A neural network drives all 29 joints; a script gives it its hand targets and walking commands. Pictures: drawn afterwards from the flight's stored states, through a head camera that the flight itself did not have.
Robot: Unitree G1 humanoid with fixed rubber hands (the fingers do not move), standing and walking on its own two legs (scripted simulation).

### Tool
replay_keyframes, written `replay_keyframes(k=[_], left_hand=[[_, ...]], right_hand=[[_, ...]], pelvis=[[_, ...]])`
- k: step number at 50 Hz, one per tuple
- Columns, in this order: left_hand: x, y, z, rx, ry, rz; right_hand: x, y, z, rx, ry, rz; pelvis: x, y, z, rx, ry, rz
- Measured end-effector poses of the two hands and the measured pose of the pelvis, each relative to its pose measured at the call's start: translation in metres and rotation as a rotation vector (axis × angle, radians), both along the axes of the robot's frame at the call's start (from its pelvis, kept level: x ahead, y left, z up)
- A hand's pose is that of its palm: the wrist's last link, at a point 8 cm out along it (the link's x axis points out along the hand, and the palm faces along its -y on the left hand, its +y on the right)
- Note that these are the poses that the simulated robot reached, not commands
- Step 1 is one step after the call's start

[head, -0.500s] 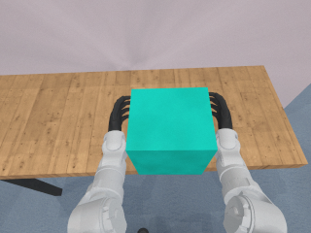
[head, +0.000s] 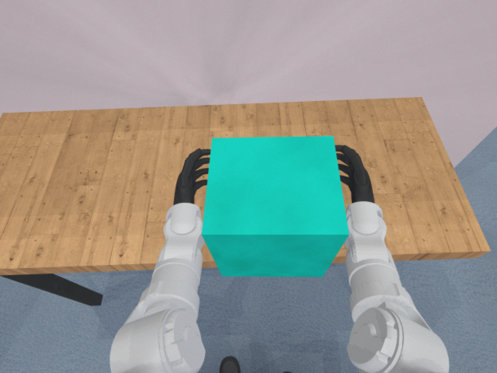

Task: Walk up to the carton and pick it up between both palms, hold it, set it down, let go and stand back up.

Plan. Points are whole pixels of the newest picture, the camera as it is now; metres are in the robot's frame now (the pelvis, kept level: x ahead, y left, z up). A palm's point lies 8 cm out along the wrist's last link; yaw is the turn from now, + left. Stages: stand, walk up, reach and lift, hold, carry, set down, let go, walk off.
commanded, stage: set down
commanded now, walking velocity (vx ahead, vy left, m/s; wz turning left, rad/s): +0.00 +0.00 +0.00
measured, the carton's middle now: (271, 213) +0.39 -0.04 -0.03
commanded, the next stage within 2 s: none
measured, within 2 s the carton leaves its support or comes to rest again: rests again in 0.04 s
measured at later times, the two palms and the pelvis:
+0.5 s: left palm (189, 191) +0.42 +0.10 +0.01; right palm (358, 192) +0.40 -0.18 +0.01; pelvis +0.00 +0.00 +0.00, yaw -1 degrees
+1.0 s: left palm (190, 194) +0.43 +0.10 -0.01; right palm (357, 191) +0.40 -0.18 +0.00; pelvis +0.00 +0.00 +0.00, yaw -3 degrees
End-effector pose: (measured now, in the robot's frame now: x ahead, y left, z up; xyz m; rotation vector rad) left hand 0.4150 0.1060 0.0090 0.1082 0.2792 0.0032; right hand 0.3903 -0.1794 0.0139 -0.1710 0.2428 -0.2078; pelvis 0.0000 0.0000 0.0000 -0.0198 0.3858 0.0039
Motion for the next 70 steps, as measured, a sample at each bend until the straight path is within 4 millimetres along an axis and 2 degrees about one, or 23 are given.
replay_keyframes(k=[15, 37, 49, 56, 64, 70], left_hand=[[0.009, -0.003, -0.001, 0.0, -0.015, -0.006], [0.01, -0.002, -0.003, -0.012, -0.029, -0.006], [0.013, -0.001, -0.015, -0.028, -0.012, 0.006], [0.008, 0.001, -0.032, -0.031, 0.023, 0.027], [-0.003, 0.017, -0.057, -0.034, 0.074, 0.062], [0.004, 0.036, -0.053, -0.025, 0.014, 0.087]], right_hand=[[0.006, -0.003, -0.006, 0.003, -0.011, -0.004], [0.006, -0.003, -0.006, -0.007, -0.009, 0.0], [0.008, -0.002, -0.009, 0.041, -0.012, -0.01], [0.009, -0.001, -0.018, 0.099, -0.009, -0.028], [0.001, 0.0, -0.047, 0.132, 0.041, -0.039], [0.0, -0.001, -0.054, 0.128, 0.034, -0.022]], pelvis=[[0.005, 0.002, 0.0, 0.002, 0.016, -0.015], [0.002, 0.001, 0.0, 0.004, 0.014, -0.027], [0.002, -0.002, -0.001, 0.008, 0.038, -0.058], [0.002, -0.001, -0.002, 0.011, 0.058, -0.088], [0.005, 0.002, -0.005, 0.016, 0.098, -0.112], [0.009, 0.004, -0.008, 0.017, 0.154, -0.112]])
